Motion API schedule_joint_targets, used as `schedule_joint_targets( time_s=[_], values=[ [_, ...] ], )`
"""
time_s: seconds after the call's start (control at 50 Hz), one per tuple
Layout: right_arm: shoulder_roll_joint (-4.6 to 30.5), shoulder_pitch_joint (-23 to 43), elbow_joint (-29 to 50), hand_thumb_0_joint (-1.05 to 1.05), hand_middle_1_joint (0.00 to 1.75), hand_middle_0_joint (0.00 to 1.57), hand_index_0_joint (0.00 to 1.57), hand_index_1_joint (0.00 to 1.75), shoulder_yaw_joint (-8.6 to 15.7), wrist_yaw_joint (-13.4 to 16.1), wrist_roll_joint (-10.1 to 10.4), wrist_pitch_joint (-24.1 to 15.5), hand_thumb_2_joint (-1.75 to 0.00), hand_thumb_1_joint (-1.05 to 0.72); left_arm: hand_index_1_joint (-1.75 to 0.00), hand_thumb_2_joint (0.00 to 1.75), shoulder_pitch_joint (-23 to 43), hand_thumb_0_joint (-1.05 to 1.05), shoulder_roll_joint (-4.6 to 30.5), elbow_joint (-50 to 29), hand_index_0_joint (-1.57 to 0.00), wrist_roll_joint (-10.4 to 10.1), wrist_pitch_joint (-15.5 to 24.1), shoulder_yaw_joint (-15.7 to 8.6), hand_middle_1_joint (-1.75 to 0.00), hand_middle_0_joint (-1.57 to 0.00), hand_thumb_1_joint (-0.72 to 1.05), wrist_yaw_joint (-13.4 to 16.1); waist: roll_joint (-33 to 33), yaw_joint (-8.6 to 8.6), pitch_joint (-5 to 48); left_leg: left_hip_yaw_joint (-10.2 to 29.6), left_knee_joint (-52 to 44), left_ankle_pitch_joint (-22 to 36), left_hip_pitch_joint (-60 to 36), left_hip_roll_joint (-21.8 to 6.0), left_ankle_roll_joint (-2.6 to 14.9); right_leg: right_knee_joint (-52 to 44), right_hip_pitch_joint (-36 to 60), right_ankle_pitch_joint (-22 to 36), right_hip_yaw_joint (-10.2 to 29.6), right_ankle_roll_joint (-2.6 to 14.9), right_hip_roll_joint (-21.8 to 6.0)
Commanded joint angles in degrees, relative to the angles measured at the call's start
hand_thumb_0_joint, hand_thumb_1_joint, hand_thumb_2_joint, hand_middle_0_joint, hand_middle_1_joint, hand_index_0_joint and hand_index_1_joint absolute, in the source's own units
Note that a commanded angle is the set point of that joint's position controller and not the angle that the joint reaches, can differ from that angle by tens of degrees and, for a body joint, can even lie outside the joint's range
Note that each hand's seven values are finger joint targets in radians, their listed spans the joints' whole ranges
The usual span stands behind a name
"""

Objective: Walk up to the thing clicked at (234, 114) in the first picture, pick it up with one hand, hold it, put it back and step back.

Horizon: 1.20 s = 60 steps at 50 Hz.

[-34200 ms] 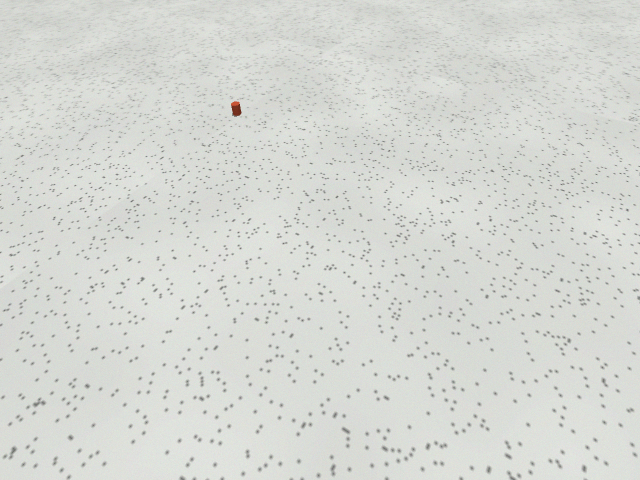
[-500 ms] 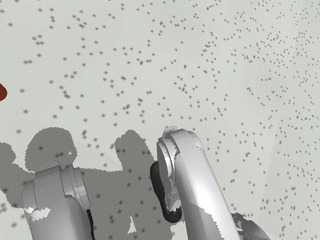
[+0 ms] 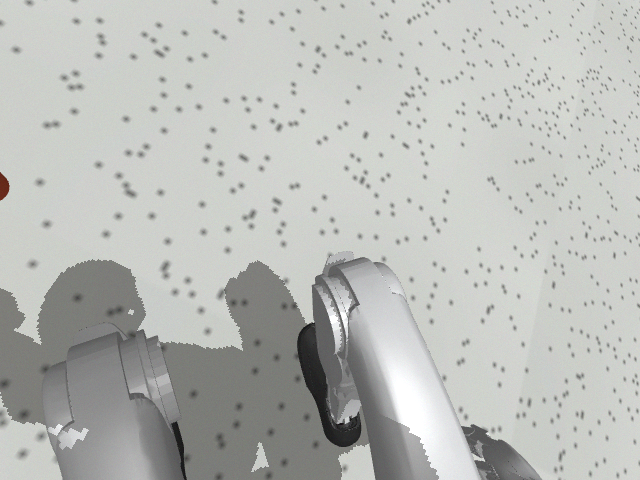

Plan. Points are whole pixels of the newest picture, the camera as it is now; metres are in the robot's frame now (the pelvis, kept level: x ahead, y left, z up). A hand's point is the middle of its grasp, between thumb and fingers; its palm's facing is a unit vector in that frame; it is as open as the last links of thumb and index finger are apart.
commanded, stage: rise first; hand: left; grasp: from above
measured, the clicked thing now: out of the picture +0.52 +0.32 -0.29
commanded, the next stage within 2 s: none
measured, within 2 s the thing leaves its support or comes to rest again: neither
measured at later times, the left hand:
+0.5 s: hand out of the picture +0.48 +0.37 -0.16, palm faces -0.43 -0.09 -0.90, open 13.8 cm
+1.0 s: hand out of the picture +0.48 +0.37 -0.16, palm faces -0.42 -0.09 -0.90, open 13.7 cm
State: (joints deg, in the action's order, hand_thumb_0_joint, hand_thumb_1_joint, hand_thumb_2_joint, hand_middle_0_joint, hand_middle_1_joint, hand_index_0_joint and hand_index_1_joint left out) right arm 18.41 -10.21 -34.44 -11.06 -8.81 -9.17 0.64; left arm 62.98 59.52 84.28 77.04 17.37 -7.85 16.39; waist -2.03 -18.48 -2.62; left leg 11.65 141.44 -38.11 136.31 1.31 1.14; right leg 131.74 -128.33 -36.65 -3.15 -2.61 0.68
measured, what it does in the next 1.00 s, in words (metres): stands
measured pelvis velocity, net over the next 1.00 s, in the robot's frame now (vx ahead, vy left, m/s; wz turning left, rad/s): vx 0.00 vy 0.00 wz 0.00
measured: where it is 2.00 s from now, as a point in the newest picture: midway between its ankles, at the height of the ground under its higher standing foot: (256, 443)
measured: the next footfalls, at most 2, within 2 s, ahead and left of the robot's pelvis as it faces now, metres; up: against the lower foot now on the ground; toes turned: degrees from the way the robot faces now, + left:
none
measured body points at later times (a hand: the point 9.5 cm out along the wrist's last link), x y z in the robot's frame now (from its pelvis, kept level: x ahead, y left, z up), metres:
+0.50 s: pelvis +0.00 +0.00 +0.00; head +0.26 +0.12 +0.35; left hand +0.50 +0.37 -0.11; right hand +0.05 -0.27 -0.07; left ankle +0.07 +0.12 -0.29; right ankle +0.12 -0.15 -0.28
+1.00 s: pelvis +0.00 +0.00 +0.00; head +0.26 +0.11 +0.35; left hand +0.50 +0.37 -0.11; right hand +0.06 -0.27 -0.07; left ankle +0.07 +0.12 -0.29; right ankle +0.12 -0.15 -0.28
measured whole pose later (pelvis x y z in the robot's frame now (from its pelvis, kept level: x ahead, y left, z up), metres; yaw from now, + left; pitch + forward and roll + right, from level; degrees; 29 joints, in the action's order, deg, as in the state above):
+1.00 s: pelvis +0.00 +0.00 +0.00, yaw +0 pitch +32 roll -14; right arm 18.7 -10.0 -34.0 -10.5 -8.9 -9.4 -0.3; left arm 62.5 59.1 84.3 76.4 16.3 -7.8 17.3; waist -1.8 -18.5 -2.7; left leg 11.9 141.7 -38.6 136.5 1.3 0.8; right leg 132.1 -128.9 -36.8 -3.2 -3.2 0.6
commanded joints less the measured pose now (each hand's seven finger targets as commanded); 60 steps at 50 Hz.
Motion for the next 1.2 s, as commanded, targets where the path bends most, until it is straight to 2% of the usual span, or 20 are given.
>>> schedule_joint_targets(
  time_s=[0.0,0.02,0.12,0.2,0.26,0.3,0.32,0.42,0.5,0.58,0.6,0.62,0.7,0.8,0.92,0.96,1.04,1.08,1.12,1.18],
  values=[
    [17.00,-11.57,-0.28,0.00,0.30,0.20,0.20,0.30,6.16,0.66,-0.32,0.29,-0.90,-0.90,-1.00,1.00,19.50,0.00,14.39,-9.65,-0.10,-0.72,0.01,-1.25,-1.00,-0.10,-0.53,2.19,28.21,-2.32,37.30,-3.80,-16.96,10.41,-36.56,-1.24,-1.31,-9.10,11.57,10.65,-8.59,4.57,0.96],
    [16.96,-11.38,-0.27,0.00,0.30,0.20,0.20,0.30,6.21,0.73,-0.20,0.21,-0.90,-0.90,-1.00,0.99,18.46,0.00,15.13,-8.77,-0.10,-0.76,-0.23,-1.58,-0.99,-0.10,-0.52,2.31,27.52,-1.71,37.72,-4.12,-16.64,10.56,-36.44,-1.17,-1.11,-9.24,11.96,10.91,-8.37,4.49,1.00],
    [16.71,-11.48,-0.63,0.00,0.30,0.20,0.20,0.30,5.76,0.77,-0.29,-0.18,-0.90,-0.90,-0.99,0.98,16.81,0.00,14.37,-6.08,-0.11,-0.58,-0.63,-0.35,-0.99,-0.12,-0.51,2.02,24.91,-2.02,34.94,-5.33,-15.50,8.45,-32.10,-0.90,-0.45,-10.28,13.24,9.73,-7.98,4.47,1.38],
    [17.65,-11.65,-0.10,0.00,0.30,0.20,0.20,0.30,6.10,0.95,-0.38,-0.25,-0.90,-0.90,-0.99,0.98,18.89,0.00,16.01,-10.11,-0.11,-0.98,-0.36,-1.76,-0.99,-0.11,-0.51,2.01,27.49,-1.67,37.77,-3.79,-16.40,11.72,-37.01,-1.22,-1.31,-9.25,12.22,11.45,-8.59,4.58,0.93],
    [17.48,-11.45,-0.01,0.00,0.30,0.20,0.20,0.30,5.98,0.95,-0.09,-0.23,-0.90,-0.90,-0.99,0.97,18.45,0.00,16.96,-10.10,-0.11,-0.94,-0.54,-2.14,-0.99,-0.11,-0.51,2.21,28.14,-1.01,38.87,-4.49,-15.86,12.34,-36.70,-0.97,-1.20,-9.18,13.38,12.14,-8.13,4.72,1.02],
    [17.86,-11.75,0.15,0.00,0.30,0.20,0.20,0.30,6.34,0.85,-0.36,-0.23,-0.90,-0.90,-1.00,0.97,17.74,0.00,16.03,-9.15,-0.10,-1.01,-0.77,-2.49,-1.00,-0.10,-0.51,2.06,28.36,-1.60,37.28,-3.71,-16.00,12.91,-37.16,-1.03,-1.66,-8.65,11.25,11.74,-8.48,4.89,0.76],
    [17.34,-11.62,0.19,0.00,0.30,0.20,0.20,0.30,6.08,0.79,-0.32,-0.31,-0.90,-0.90,-1.00,0.98,17.30,0.00,15.05,-8.62,-0.10,-1.09,-0.80,-1.64,-1.00,-0.11,-0.51,1.77,28.17,-1.66,36.69,-3.91,-16.06,11.73,-36.62,-1.09,-1.37,-8.97,11.33,10.94,-8.44,4.93,1.04],
    [17.48,-11.29,0.25,0.00,0.30,0.20,0.20,0.30,6.46,0.76,-0.24,-0.23,-0.90,-0.90,-0.97,0.97,16.34,0.00,15.07,-9.49,-0.12,-1.33,-0.88,-1.86,-0.97,-0.13,-0.49,1.38,27.57,-0.83,37.50,-4.29,-16.27,11.18,-35.90,-1.03,-1.30,-9.32,11.92,10.78,-8.35,4.84,1.00],
    [17.35,-11.56,0.11,0.00,0.30,0.20,0.20,0.30,6.35,0.77,-0.20,-0.04,-0.90,-0.90,-0.98,0.96,18.21,0.00,15.58,-10.73,-0.13,-1.48,-0.39,-1.81,-0.97,-0.13,-0.48,1.24,28.07,-1.47,37.98,-4.19,-15.95,11.35,-36.27,-1.13,-1.25,-9.15,12.20,11.12,-8.34,4.83,0.98],
    [16.86,-11.83,-0.23,0.00,0.30,0.20,0.20,0.30,5.99,0.76,-0.41,-0.29,-0.90,-0.90,-0.97,0.96,17.65,0.00,14.00,-8.89,-0.12,-1.78,0.26,-1.00,-0.97,-0.13,-0.49,1.66,24.33,-2.56,36.32,-5.12,-14.65,10.00,-32.97,-0.93,-0.52,-10.25,14.14,10.64,-8.20,4.57,1.38],
    [17.00,-12.19,-0.41,0.00,0.30,0.20,0.20,0.30,6.01,0.82,-0.50,-0.35,-0.90,-0.89,-0.97,0.96,16.92,0.00,14.47,-8.80,-0.12,-1.62,0.17,-1.47,-0.97,-0.13,-0.48,1.80,24.27,-2.15,36.49,-5.44,-14.38,11.14,-33.30,-0.86,-0.53,-10.42,14.92,11.54,-8.07,4.40,1.28],
    [16.76,-11.93,-0.27,0.00,0.30,0.20,0.20,0.30,5.89,0.84,-0.58,-0.42,-0.90,-0.89,-0.96,0.95,17.64,0.00,15.22,-9.58,-0.14,-1.55,0.40,-1.60,-0.96,-0.14,-0.47,1.94,24.97,-1.89,38.36,-5.51,-14.47,11.29,-33.81,-0.95,-0.53,-10.32,15.70,11.68,-8.10,4.35,1.44],
    [17.77,-11.53,-0.08,0.00,0.30,0.20,0.20,0.30,6.31,0.86,-0.52,-0.36,-0.90,-0.90,-0.97,0.96,16.01,0.00,15.92,-8.46,-0.12,-1.45,0.26,-2.69,-0.97,-0.13,-0.48,2.72,27.09,-0.94,37.91,-4.22,-15.55,12.79,-36.49,-0.94,-1.24,-9.35,12.88,11.99,-8.75,4.77,1.01],
    [17.42,-11.30,0.55,0.00,0.30,0.20,0.20,0.30,6.62,0.80,-0.44,-0.32,-0.90,-0.89,-0.97,0.95,17.77,0.00,16.22,-11.22,-0.13,-1.09,-0.06,-3.13,-0.97,-0.13,-0.47,3.64,29.23,-1.07,40.53,-4.84,-15.20,14.40,-37.98,-0.99,-1.25,-8.91,13.55,13.30,-8.50,4.83,0.99],
    [16.57,-11.89,0.13,0.00,0.30,0.20,0.20,0.30,6.32,0.55,-0.46,-0.72,-0.90,-0.89,-0.96,0.94,15.87,0.00,13.70,-7.90,-0.14,-1.48,-1.51,-1.25,-0.96,-0.14,-0.46,2.63,24.69,-2.13,37.01,-5.84,-14.62,11.15,-32.84,-0.80,-0.20,-10.56,14.95,11.78,-7.92,4.45,1.34],
    [17.35,-11.87,0.11,0.00,0.30,0.20,0.20,0.30,6.63,0.65,-0.11,-0.77,-0.90,-0.90,-0.95,0.94,15.52,0.00,13.75,-7.88,-0.15,-1.93,-1.78,-1.20,-0.95,-0.15,-0.46,2.20,25.14,-1.84,35.67,-5.05,-15.56,11.06,-33.30,-0.69,-0.64,-10.18,13.13,11.30,-8.12,4.67,0.89],
    [16.99,-11.51,0.43,0.00,0.30,0.20,0.20,0.30,6.29,0.77,-0.01,-0.58,-0.90,-0.90,-0.96,0.94,17.31,0.00,16.17,-11.07,-0.14,-1.91,-1.08,-2.12,-0.96,-0.14,-0.46,2.00,26.46,-0.95,40.12,-4.98,-15.67,11.91,-35.31,-0.97,-0.75,-9.68,15.39,12.00,-8.18,4.59,1.17],
    [17.33,-12.31,0.21,0.00,0.30,0.20,0.20,0.30,6.45,0.76,-0.09,-0.56,-0.90,-0.90,-0.97,0.94,17.88,0.00,15.35,-11.27,-0.13,-2.05,-0.86,-1.99,-0.97,-0.13,-0.47,1.78,26.96,-1.80,39.13,-4.81,-15.45,12.37,-35.87,-0.88,-0.87,-9.76,14.66,12.13,-8.27,4.60,1.05],
    [17.72,-11.79,0.23,0.00,0.30,0.20,0.20,0.30,6.60,0.90,-0.18,-0.47,-0.90,-0.90,-0.98,0.96,17.40,0.00,15.54,-10.43,-0.12,-2.02,-0.63,-2.43,-0.98,-0.12,-0.49,2.28,26.59,-1.46,38.09,-4.71,-15.44,11.24,-34.66,-0.74,-0.93,-9.93,13.65,11.17,-8.50,4.79,1.02],
    [17.33,-12.01,-0.27,0.00,0.30,0.20,0.20,0.30,6.53,0.90,-0.19,-0.54,-0.90,-0.90,-0.96,0.97,16.48,0.00,13.73,-9.06,-0.13,-1.32,-0.68,-1.21,-0.96,-0.13,-0.49,1.99,26.88,-1.69,36.91,-4.13,-16.05,10.90,-36.10,-0.98,-1.15,-9.51,11.78,10.81,-8.63,4.71,0.97]
  ],
)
